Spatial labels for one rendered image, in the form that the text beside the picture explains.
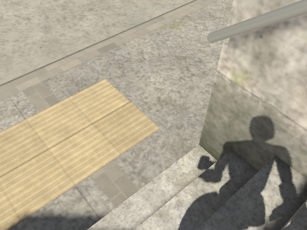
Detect stairs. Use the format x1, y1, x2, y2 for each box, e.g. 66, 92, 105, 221
87, 145, 307, 230

